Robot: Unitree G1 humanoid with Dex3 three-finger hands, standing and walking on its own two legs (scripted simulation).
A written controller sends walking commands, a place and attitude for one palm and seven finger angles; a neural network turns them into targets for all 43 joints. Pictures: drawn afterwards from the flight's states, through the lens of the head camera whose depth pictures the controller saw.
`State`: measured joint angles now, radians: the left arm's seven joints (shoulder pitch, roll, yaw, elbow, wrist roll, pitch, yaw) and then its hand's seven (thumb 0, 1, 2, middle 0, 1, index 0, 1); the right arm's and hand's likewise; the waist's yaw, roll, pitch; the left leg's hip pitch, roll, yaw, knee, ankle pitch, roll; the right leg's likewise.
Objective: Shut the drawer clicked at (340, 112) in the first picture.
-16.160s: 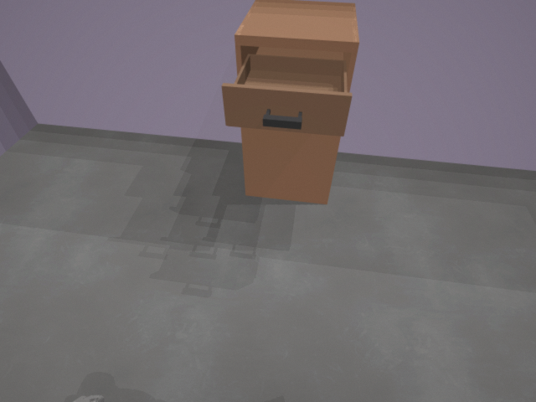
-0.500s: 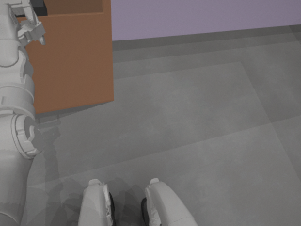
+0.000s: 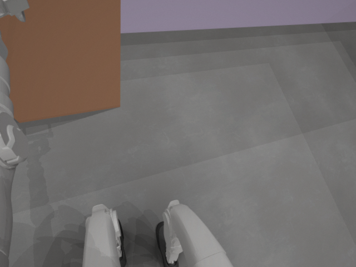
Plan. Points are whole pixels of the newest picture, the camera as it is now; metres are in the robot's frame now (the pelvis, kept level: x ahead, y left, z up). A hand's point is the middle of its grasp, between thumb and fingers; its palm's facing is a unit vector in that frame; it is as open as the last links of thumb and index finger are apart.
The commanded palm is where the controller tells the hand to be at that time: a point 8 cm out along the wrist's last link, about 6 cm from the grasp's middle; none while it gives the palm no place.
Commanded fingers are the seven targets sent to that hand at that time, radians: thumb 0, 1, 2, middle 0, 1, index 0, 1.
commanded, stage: pull the fist back off the drawer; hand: left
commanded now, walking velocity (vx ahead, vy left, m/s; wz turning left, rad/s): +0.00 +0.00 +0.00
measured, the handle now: out of the picture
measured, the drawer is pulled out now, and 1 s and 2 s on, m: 0.00 0.00 0.00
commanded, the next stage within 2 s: draw the hand back to the body in 0.56 s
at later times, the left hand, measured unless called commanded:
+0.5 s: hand out of the picture +0.60 +0.18 +0.09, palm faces +0.15 -0.99 -0.03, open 3.3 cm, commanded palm +0.57 +0.19 +0.09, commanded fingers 0.00 0.90 0.90 -1.40 -1.60 -1.40 -1.60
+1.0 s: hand out of the picture +0.49 +0.21 +0.15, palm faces +0.18 -0.98 -0.03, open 3.3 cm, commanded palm +0.45 +0.24 +0.17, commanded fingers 0.00 0.90 0.90 -1.40 -1.60 -1.40 -1.60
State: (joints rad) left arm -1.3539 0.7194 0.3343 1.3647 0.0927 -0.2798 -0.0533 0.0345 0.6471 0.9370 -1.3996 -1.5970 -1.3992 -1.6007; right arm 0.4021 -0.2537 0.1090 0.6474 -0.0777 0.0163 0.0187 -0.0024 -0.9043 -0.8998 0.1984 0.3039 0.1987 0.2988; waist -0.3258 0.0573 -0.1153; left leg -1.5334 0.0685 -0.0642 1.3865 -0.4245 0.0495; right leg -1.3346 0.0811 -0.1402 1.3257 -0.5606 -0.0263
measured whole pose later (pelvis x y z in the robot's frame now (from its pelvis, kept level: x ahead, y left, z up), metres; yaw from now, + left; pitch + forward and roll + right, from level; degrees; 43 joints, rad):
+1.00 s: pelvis +0.08 -0.01 +0.09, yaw +4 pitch +19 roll -3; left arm -0.48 0.33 0.29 0.65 -0.16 -0.30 -0.08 0.01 0.90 0.90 -1.40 -1.60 -1.40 -1.60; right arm 0.35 -0.24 0.02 0.58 0.02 0.08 0.03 0.00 -0.91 -0.90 0.20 0.30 0.20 0.30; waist -0.10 0.03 -0.14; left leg -0.92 0.05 0.01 1.01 -0.43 0.02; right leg -0.76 0.07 -0.05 0.96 -0.54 -0.04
